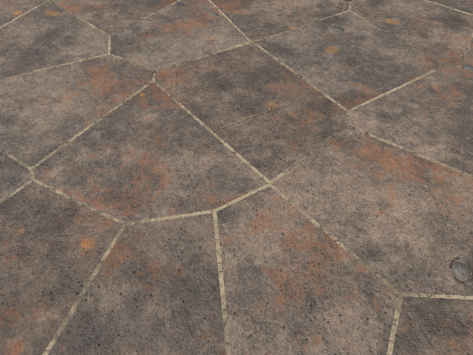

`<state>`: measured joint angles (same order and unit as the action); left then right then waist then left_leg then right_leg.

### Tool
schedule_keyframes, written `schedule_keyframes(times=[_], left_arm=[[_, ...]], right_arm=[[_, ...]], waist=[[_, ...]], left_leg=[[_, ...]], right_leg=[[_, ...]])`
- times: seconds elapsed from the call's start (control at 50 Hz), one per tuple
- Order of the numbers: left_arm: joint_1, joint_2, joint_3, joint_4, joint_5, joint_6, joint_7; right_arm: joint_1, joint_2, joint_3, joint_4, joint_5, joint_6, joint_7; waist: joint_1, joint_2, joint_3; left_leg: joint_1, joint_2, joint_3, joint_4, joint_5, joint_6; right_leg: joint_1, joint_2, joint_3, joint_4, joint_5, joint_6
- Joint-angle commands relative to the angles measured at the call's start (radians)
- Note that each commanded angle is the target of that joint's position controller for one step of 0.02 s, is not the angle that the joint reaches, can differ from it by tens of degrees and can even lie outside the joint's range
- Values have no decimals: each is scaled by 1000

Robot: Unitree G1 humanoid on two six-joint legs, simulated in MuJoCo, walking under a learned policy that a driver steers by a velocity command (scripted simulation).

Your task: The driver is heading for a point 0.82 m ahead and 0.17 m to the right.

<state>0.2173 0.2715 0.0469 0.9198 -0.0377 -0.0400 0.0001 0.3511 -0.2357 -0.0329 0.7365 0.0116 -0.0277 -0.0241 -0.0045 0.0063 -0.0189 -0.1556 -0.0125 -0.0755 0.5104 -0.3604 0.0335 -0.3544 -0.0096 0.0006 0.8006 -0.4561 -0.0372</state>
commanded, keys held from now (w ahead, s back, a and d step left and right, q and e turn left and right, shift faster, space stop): w+shift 0.70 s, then w+e+shift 0.14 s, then e+shift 0.10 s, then shift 0.06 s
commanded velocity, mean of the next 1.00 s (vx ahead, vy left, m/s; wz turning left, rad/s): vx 0.82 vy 0.00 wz -0.12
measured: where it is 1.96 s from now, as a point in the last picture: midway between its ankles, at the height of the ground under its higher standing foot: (243, 233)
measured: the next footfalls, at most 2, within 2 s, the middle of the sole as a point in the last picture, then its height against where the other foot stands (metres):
left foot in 0.58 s outside the picture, level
right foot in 1.04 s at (276, 237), level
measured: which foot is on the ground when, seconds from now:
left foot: down 0.00-0.12, up 0.14-0.56, down 0.58-1.00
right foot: down 0.00-0.60, up 0.62-1.00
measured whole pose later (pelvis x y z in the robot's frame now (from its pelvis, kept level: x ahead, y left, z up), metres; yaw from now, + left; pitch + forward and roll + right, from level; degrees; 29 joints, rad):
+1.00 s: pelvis +0.69 -0.03 -0.02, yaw -8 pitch +0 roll +2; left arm 0.03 0.25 0.01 0.76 0.00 -0.07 -0.08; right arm 0.47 -0.21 -0.01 0.96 0.00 -0.12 -0.03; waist -0.05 -0.04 0.08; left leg 0.22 -0.08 0.22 0.27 -0.43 0.02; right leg -0.69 0.02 -0.11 0.61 0.19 -0.11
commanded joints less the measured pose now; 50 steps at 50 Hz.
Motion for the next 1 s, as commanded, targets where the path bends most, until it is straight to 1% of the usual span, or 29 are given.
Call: schedule_keyframes(times=[0.02, 0.08, 0.1, 0.12, 0.14, 0.16, 0.18, 0.2, 0.22, 0.24, 0.28, 0.38, 0.48, 0.52, 0.56, 0.58, 0.6, 0.62, 0.64, 0.66, 0.68, 0.72, 0.74, 0.8, 0.86, 0.92, 0.96, 0.98, 1.0], left_arm=[[-174, 76, 9, -131, -12, -76, -26], [11, 76, 13, -46, 4, -84, -40], [134, 87, 24, -18, 85, -35, -47], [295, 125, 44, 24, 96, -22, -38], [479, 229, 61, 37, 113, -27, -24], [379, 231, 45, 8, 103, -26, -23], [237, 223, 48, -31, 89, -23, -23], [164, 185, 43, -58, 78, -32, -23], [139, 159, 35, -62, 73, -39, -25], [133, 129, 25, -63, 73, -45, -21], [187, 93, 14, -32, 65, -60, -19], [282, 92, 11, 1, 50, -71, -19], [331, 108, 6, 41, 50, -76, -8], [325, 137, 8, 50, 55, -73, -3], [316, 194, 23, 60, 71, -57, 12], [270, 209, 29, 52, 72, -45, 17], [268, 138, 14, 22, 76, -46, 14], [333, -8, -14, -26, 29, -64, -13], [246, 92, 6, -41, 37, -73, -11], [131, 109, 11, -71, 35, -76, -11], [110, 83, 1, -80, 40, -78, -15], [147, 32, -12, -77, 67, -46, -32], [149, 18, -16, -73, 70, -28, -42], [17, 23, -18, -118, 64, 1, -54], [-121, 12, -31, -172, 55, -10, -61], [-209, -24, -51, -200, 59, -34, -83], [-111, 9, -43, -158, 72, -35, -85], [-114, 74, -5, -206, 11, -53, -84], [9, 146, 21, -179, 0, -52, -81]], right_arm=[[-25, -178, -50, -68, 12, -42, 1], [-96, -196, -54, -89, 19, -31, 12], [-97, -223, -71, -54, -61, -24, 29], [-109, -175, -61, -55, -71, -32, 33], [-210, -48, -26, -105, -72, -47, 30], [-186, -10, -15, -157, -44, -57, 31], [-186, -56, -20, -156, -37, -57, 37], [-181, -102, -27, -135, -48, -55, 48], [-151, -114, -30, -109, -59, -51, 60], [-140, -114, -29, -94, -70, -41, 72], [-174, -100, -22, -101, -68, -21, 89], [-376, -84, -1, -156, -48, -13, 89], [-504, -73, 16, -191, -44, -16, 90], [-468, -86, 12, -177, -49, -18, 76], [-235, -144, -13, -108, -50, -22, 53], [6, -177, -33, -26, -46, -25, 38], [191, -258, -59, 24, -64, -26, 19], [167, -319, -76, 33, -73, -30, 25], [85, -270, -74, 29, -57, -29, 37], [14, -209, -62, 41, -54, -37, 37], [-9, -157, -52, 61, -54, -47, 39], [-42, -100, -31, 91, -55, -67, 35], [-37, -80, -25, 104, -49, -78, 34], [-2, -91, -25, 136, -31, -105, 40], [26, -72, -12, 154, -31, -122, 46], [81, -102, -4, 177, -11, -135, 21], [83, -158, -12, 173, -1, -131, -6], [88, -268, -35, 151, 12, -101, -39], [32, -281, -40, 140, -5, -75, -54]], waist=[[-26, 151, 156], [66, 137, 44], [126, 63, 21], [202, -56, 1], [290, -327, -43], [189, -322, 25], [100, -152, 113], [64, -45, 103], [33, -26, 81], [24, -58, 73], [30, -97, 108], [65, -57, 162], [77, -71, 186], [39, -104, 125], [-86, -162, -28], [-200, -144, -136], [-247, -43, -264], [-114, 293, -376], [-123, 161, -277], [-99, 60, -103], [-61, -24, -18], [28, 9, 29], [41, 25, 56], [35, 13, 158], [19, 8, 213], [1, -15, 184], [34, 43, 85], [54, 130, -20], [141, 128, -85]], left_leg=[[56, 323, -418, -372, -291, 187], [-159, 176, -163, -281, -171, 127], [-256, 103, -89, -183, -256, 127], [-433, 46, -33, 64, -172, 117], [-611, -52, 43, 546, -200, 83], [-799, -123, -97, 721, -153, 89], [-871, -1, -109, 783, -8, 94], [-821, 65, -59, 750, 99, 80], [-735, 104, -30, 689, 133, 57], [-680, 118, -2, 665, 154, 35], [-683, 125, 37, 651, 225, 9], [-695, 104, 119, 378, 339, -14], [-566, 63, 189, 135, 362, 50], [-409, -9, 230, 93, 279, 88], [-134, -81, 225, 107, 157, 124], [130, -72, 201, 58, 155, 145], [415, 123, -27, 65, -154, 164], [611, 377, -654, -164, -566, 243], [536, 364, -768, -291, -553, 241], [386, 336, -563, -271, -356, 233], [221, 303, -437, -292, -193, 223], [26, 235, -264, -337, -118, 172], [-25, 223, -213, -375, -108, 157], [-71, 175, -11, -458, 77, 95], [-101, 119, 193, -462, 520, 51], [-29, 118, 290, -385, 950, 9], [78, 133, 304, -232, 1177, -22], [133, 159, 249, -113, 1366, -63], [172, 166, 235, 47, 1378, -89]], right_leg=[[-321, -98, 52, -14, 3, -54], [155, 11, -102, -221, 226, -7], [338, 90, -196, -282, 175, 14], [568, 46, -119, -274, 116, 12], [623, -241, 317, -461, -300, -37], [507, -368, 809, -708, -558, -120], [436, -417, 788, -709, -570, -161], [384, -372, 656, -667, -433, -148], [332, -303, 517, -666, -324, -129], [291, -251, 431, -691, -254, -117], [263, -204, 330, -735, -133, -128], [309, -163, 151, -797, 187, -144], [437, -202, 45, -827, 594, -142], [485, -210, -13, -691, 1073, -124], [494, -235, -34, -366, 1448, -103], [388, -210, -57, -95, 1378, -88], [147, -142, -57, 265, 985, -93], [-228, 69, 27, 622, 79, -56], [-371, 38, 127, 687, 92, -94], [-415, -22, 100, 668, 189, -96], [-371, -60, 93, 595, 225, -95], [-265, -98, 109, 506, 229, -76], [-257, -110, 114, 483, 226, -65], [-373, -112, 87, 397, 346, -48], [-338, -77, -10, 154, 532, -49], [-177, -7, -167, -127, 730, -58], [-35, 78, -202, -196, 743, -76], [59, 113, -139, -163, 673, -67], [146, 121, -101, -184, 642, -80]])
